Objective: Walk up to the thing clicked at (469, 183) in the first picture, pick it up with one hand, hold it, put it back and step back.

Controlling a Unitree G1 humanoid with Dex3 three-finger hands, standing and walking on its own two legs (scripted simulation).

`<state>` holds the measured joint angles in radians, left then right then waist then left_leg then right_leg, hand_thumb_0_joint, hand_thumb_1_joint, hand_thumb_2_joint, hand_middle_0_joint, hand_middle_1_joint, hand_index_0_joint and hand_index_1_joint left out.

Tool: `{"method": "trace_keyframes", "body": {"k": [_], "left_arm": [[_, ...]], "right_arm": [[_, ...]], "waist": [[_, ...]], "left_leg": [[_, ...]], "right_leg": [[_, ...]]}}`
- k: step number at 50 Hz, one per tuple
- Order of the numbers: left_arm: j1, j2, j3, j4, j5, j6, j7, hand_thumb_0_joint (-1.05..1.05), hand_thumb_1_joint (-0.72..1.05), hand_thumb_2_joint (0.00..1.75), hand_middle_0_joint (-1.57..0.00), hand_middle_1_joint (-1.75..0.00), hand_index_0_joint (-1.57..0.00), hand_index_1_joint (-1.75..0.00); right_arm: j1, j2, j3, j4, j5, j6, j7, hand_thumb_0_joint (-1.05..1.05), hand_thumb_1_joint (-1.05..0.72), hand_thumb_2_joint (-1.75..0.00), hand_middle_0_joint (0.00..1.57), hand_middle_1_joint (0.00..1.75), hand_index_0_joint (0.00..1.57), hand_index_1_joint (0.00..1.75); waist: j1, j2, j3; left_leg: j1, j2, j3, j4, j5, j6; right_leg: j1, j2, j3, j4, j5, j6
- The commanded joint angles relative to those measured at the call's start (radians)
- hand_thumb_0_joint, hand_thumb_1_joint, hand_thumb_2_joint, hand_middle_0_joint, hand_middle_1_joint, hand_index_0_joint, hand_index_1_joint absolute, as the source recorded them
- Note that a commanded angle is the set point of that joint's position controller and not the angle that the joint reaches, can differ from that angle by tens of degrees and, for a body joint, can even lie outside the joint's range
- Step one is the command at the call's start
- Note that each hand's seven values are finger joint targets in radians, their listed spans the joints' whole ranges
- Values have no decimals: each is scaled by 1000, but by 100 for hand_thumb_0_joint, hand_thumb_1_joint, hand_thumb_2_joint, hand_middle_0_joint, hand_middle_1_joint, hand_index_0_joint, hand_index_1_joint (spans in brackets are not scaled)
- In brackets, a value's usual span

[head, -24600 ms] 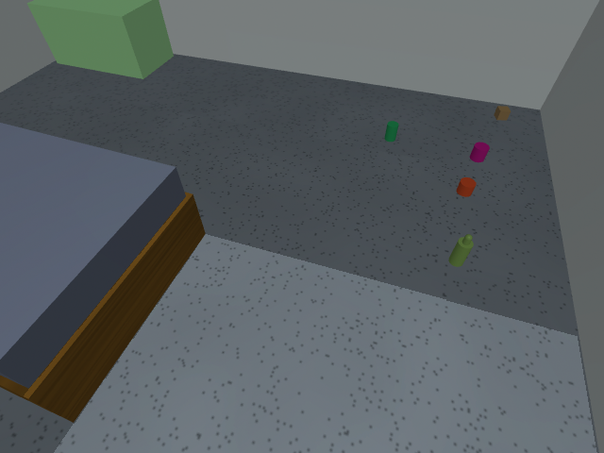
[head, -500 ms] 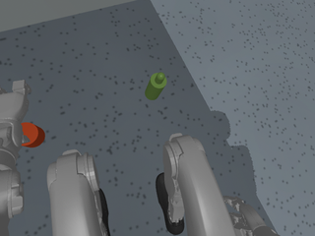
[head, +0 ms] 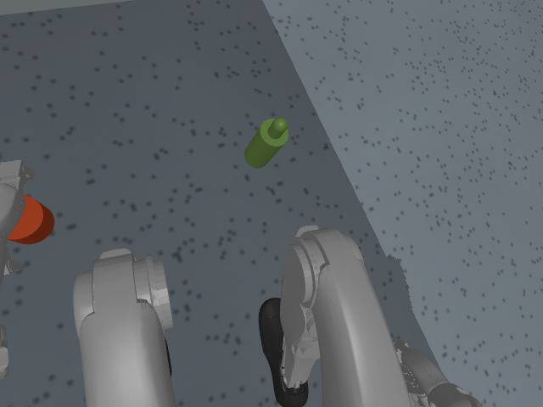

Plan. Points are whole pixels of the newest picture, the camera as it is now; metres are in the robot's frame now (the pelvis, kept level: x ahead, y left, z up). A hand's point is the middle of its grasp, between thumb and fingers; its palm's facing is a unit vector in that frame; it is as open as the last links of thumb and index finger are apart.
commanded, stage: rest palm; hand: left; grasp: from above
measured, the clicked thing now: (23, 220) +0.40 +0.34 -0.27
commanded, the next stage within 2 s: close in 1.06 s
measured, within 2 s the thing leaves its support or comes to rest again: neither
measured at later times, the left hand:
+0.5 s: hand (16, 223) +0.38 +0.33 -0.23, palm faces -0.48 -0.19 -0.86, open 14.3 cm
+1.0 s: hand (15, 221) +0.39 +0.34 -0.24, palm faces -0.44 -0.17 -0.88, open 14.3 cm
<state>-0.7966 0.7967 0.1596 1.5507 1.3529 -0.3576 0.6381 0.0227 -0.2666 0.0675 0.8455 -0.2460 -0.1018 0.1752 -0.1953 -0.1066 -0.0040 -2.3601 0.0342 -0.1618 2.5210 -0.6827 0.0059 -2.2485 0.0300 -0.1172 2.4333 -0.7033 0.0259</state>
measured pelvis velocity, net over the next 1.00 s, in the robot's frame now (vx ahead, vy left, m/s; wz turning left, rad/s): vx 0.00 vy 0.00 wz -0.06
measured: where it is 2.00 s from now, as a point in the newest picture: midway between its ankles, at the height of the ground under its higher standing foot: (223, 387)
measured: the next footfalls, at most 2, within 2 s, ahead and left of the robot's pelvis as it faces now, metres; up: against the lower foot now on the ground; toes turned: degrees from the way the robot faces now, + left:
none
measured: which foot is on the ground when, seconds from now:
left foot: down 0.00-1.00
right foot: down 0.00-1.00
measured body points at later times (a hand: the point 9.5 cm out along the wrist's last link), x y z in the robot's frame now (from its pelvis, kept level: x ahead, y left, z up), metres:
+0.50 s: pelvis +0.00 +0.00 -0.01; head +0.25 +0.09 +0.35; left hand +0.40 +0.34 -0.18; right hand +0.05 -0.27 -0.11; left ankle +0.08 +0.13 -0.27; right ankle +0.10 -0.12 -0.27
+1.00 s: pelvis +0.00 +0.00 -0.01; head +0.25 +0.12 +0.35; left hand +0.41 +0.35 -0.19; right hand +0.10 -0.26 -0.09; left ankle +0.07 +0.13 -0.27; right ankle +0.10 -0.12 -0.27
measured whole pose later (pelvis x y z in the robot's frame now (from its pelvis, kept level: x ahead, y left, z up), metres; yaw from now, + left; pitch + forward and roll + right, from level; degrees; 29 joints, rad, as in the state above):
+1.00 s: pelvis +0.00 +0.00 -0.01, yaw -3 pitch +26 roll -12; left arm -0.84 0.91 0.22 1.69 1.27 -0.26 0.66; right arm 0.00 -0.30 0.17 0.80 -0.32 -0.24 0.28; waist -0.27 -0.12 0.09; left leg -2.36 0.04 -0.23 2.60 -0.72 0.00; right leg -2.24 0.05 -0.17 2.46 -0.71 0.04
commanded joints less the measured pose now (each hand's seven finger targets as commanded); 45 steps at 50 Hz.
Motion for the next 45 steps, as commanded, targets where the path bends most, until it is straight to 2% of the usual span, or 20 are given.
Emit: {"method": "trace_keyframes", "body": {"k": [1,4,6,7,9,11,12,15,17,18,21,24,25,29,33,37,38,41,42,45], "left_arm": [[-289,282,53,-60,-1,64,80,0,-57,103,-6,-96,-4,-98],[-304,276,51,-51,-27,95,70,0,-55,100,-5,-98,-5,-99],[-261,352,108,-23,-21,111,53,0,-55,100,-6,-99,-5,-99],[-204,351,139,1,-38,120,46,0,-55,100,-6,-98,-5,-99],[-166,348,159,12,-55,126,22,0,-55,99,-5,-98,-5,-99],[-195,293,99,16,-73,121,-21,0,-55,98,-5,-99,-5,-99],[-222,318,107,-5,-81,112,-35,0,-55,99,-5,-99,-5,-99],[-189,352,125,-36,-104,64,-65,0,-54,99,-5,-99,-5,-99],[-184,344,122,-64,-109,27,-73,0,-54,99,-6,-98,-5,-98],[-207,341,104,-62,-106,7,-71,0,-55,100,-6,-99,-5,-99],[-191,376,127,-72,-92,-35,-43,0,-54,100,-6,-98,-5,-99],[-226,358,98,-61,-61,-59,2,0,-54,100,-6,-97,-5,-98],[-213,341,75,-26,-53,-54,19,0,-53,100,-6,-96,-5,-97],[-190,353,80,-24,-18,-18,98,0,-54,101,-6,-95,-4,-97],[-210,322,62,-1,-22,38,143,0,-56,102,-6,-94,-4,-96],[-259,324,39,5,-27,84,140,0,-55,100,-6,-95,-4,-97],[-262,361,71,10,-33,91,139,0,-55,100,-6,-97,-5,-98],[-235,364,94,56,-45,112,117,0,-55,99,-6,-97,-5,-98],[-245,317,53,41,-59,112,102,0,-55,99,-6,-98,-4,-99],[-221,344,86,70,-84,107,65,0,-54,98,-5,-99,-5,-99]], "right_arm": [[164,-284,-55,-7,-12,-27,5,0,-89,-90,20,30,20,30],[155,-284,-47,-12,-15,-43,24,0,-89,-90,20,30,20,30],[165,-299,-44,-31,-17,-50,32,0,-89,-90,20,30,20,30],[170,-295,-46,-32,-16,-46,34,0,-89,-90,20,30,20,30],[182,-282,-42,-34,-21,-39,41,0,-89,-90,20,30,20,30],[175,-279,-42,-51,-26,-46,48,0,-89,-90,20,30,20,30],[194,-274,-28,-47,-28,-48,50,0,-89,-90,20,30,20,30],[201,-280,-21,-53,-24,-45,52,0,-89,-90,20,30,20,30],[206,-282,-11,-50,-26,-37,51,0,-89,-90,20,30,20,30],[199,-274,-2,-52,-30,-37,52,0,-89,-90,20,30,20,30],[202,-303,-4,-48,-36,-31,47,0,-89,-90,20,30,20,30],[185,-311,9,-47,-54,-41,49,0,-88,-90,20,30,20,30],[174,-309,11,-35,-58,-45,50,0,-88,-90,20,30,20,30],[159,-320,15,-21,-74,-61,50,0,-88,-90,20,30,20,30],[136,-326,15,-13,-79,-86,62,0,-88,-90,20,30,20,30],[133,-335,14,-17,-74,-114,79,0,-89,-90,20,30,20,30],[127,-347,13,-29,-73,-120,81,0,-89,-90,20,30,20,30],[152,-344,7,-25,-68,-128,92,0,-89,-90,20,30,20,30],[133,-337,10,-41,-67,-135,95,0,-89,-90,20,30,20,30],[157,-334,12,-36,-60,-144,97,0,-89,-90,20,30,20,30]], "waist": [[-24,446,-604],[-35,460,-595],[-24,451,-602],[-6,430,-610],[-8,424,-608],[-40,383,-585],[-57,367,-579],[-36,359,-583],[-42,354,-604],[-49,357,-600],[-39,346,-624],[-52,376,-584],[-54,378,-556],[-38,406,-547],[-49,425,-549],[-71,458,-521],[-68,449,-527],[-75,431,-503],[-76,443,-505],[-83,433,-502]], "left_leg": [[576,-15,85,-265,153,5],[561,-11,75,-260,159,8],[543,-12,80,-243,188,12],[529,-13,82,-244,205,13],[515,-12,81,-244,216,13],[475,-11,80,-215,199,22],[456,-12,77,-199,206,27],[452,-10,65,-210,179,25],[472,-8,60,-203,197,23],[451,-7,62,-190,186,22],[457,-5,64,-174,203,19],[485,-3,56,-181,185,11],[473,-4,53,-185,145,9],[479,-3,58,-206,137,6],[495,1,50,-210,155,1],[514,2,46,-204,159,3],[509,4,41,-206,161,3],[494,4,44,-206,151,6],[481,2,45,-202,149,8],[485,3,33,-205,160,12]], "right_leg": [[175,44,-97,-209,190,-44],[180,42,-105,-194,209,-38],[218,44,-102,-189,241,-41],[243,45,-102,-193,254,-40],[263,47,-102,-193,267,-41],[278,50,-93,-204,272,-41],[299,47,-92,-204,287,-36],[317,48,-95,-215,251,-40],[343,53,-101,-213,268,-36],[355,56,-88,-217,266,-41],[377,62,-85,-223,283,-38],[325,65,-111,-205,250,-43],[296,67,-115,-203,202,-47],[274,74,-115,-208,186,-50],[257,79,-125,-194,212,-51],[224,68,-133,-175,226,-43],[235,67,-137,-174,232,-43],[255,63,-134,-181,227,-39],[252,62,-132,-180,226,-40],[268,57,-140,-179,240,-35]]}}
